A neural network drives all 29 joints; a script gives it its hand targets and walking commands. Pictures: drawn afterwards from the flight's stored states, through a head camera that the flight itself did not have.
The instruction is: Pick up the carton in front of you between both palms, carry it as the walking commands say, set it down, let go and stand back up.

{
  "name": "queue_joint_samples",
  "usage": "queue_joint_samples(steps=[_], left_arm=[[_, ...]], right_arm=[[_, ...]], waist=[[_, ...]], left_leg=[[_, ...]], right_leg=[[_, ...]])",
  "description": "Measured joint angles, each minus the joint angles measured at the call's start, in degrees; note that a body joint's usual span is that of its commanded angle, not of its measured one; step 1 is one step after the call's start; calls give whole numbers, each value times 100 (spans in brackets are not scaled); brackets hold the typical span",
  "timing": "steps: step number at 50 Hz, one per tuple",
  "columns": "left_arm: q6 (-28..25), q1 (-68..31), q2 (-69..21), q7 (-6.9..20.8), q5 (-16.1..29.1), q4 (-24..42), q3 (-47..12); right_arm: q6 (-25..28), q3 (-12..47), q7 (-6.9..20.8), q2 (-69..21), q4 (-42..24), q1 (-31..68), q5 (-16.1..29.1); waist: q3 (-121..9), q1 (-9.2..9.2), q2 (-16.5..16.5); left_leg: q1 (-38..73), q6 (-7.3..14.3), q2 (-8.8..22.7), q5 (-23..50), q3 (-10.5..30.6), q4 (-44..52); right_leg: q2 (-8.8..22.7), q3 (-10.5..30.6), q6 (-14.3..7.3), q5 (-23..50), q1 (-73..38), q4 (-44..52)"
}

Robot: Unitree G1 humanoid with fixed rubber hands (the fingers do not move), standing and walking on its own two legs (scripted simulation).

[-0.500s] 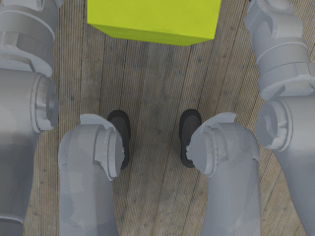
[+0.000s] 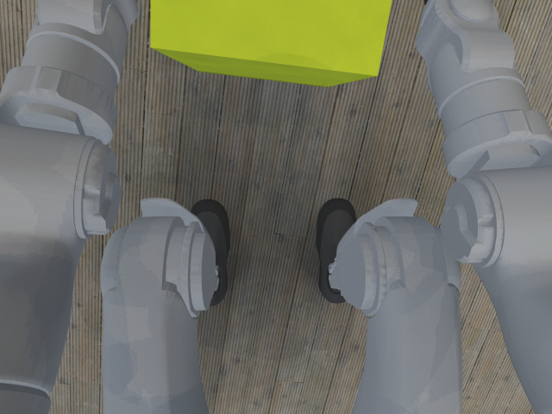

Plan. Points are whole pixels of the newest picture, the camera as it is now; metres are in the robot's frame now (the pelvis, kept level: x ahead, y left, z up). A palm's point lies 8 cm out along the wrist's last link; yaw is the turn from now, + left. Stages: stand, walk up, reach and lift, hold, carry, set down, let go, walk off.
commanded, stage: reach and lift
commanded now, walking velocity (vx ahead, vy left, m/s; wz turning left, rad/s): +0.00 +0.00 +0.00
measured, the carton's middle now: out of the picture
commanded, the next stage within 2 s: none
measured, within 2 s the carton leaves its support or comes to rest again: leaves its support in 0.42 s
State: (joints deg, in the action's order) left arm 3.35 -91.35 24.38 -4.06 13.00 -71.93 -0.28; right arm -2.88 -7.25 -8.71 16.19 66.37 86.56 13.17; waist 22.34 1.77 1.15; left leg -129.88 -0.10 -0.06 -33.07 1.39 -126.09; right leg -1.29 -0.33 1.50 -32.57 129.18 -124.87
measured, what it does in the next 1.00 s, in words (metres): rises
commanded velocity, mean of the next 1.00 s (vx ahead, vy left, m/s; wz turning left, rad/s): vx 0.00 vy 0.00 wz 0.00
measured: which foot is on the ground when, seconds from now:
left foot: down 0.00-1.00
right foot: down 0.00-1.00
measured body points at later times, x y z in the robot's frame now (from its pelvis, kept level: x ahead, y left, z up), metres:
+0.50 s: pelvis +0.00 +0.00 -0.01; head +0.36 +0.03 +0.25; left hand +0.57 +0.16 -0.16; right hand +0.57 -0.14 -0.14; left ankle +0.11 +0.12 -0.34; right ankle +0.12 -0.12 -0.34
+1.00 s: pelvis -0.01 -0.01 +0.11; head +0.27 +0.02 +0.47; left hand +0.51 +0.17 +0.05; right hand +0.52 -0.14 +0.05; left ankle +0.11 +0.12 -0.34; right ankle +0.11 -0.13 -0.34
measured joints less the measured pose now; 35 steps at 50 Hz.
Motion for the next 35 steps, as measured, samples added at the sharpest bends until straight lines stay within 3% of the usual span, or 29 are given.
queue_joint_samples(steps=[8,14,18,21,24,29,35], left_arm=[[54,-399,-137,-75,-90,-95,-68],[450,-396,-241,89,-658,147,502],[729,-117,-352,149,-741,663,631],[902,237,-451,-21,-654,1122,563],[1113,697,-664,-435,-648,1658,571],[1430,1502,-1141,-300,-1123,2294,1129],[1667,1995,-1636,66,-2001,2330,2077]], right_arm=[[-37,-214,-168,-170,-62,280,-198],[-469,-826,150,-226,-360,236,-744],[-752,-856,232,-145,-611,152,-768],[-941,-760,111,-158,-885,-13,-628],[-1123,-765,-187,-346,-1353,-390,-576],[-1354,-1156,-88,-759,-2116,-1401,-892],[-1582,-1979,202,-1331,-2222,-1899,-1892]], waist=[[384,-46,14],[403,-55,-15],[312,-98,2],[129,-81,18],[-257,-25,56],[-1332,-19,67],[-2386,-150,30]], left_leg=[[151,10,-4,62,2,16],[71,51,-38,53,0,-177],[-24,85,-10,21,-47,-300],[-84,100,-10,-6,-80,-321],[-131,73,-60,-11,-66,-241],[-110,-63,-214,29,13,131],[240,-163,-289,228,120,956]], right_leg=[[-4,0,4,60,-161,25],[16,2,23,18,-122,-158],[-20,51,53,4,-9,-283],[-38,93,82,-22,59,-317],[-118,151,151,-78,92,-259],[-277,254,212,21,28,45],[-252,221,161,-6,-319,802]])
